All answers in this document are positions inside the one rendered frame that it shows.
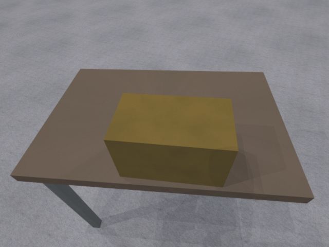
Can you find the carton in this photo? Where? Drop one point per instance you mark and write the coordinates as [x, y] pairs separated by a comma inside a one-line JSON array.
[[178, 139]]

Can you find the table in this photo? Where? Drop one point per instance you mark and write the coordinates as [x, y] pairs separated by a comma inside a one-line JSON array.
[[69, 149]]

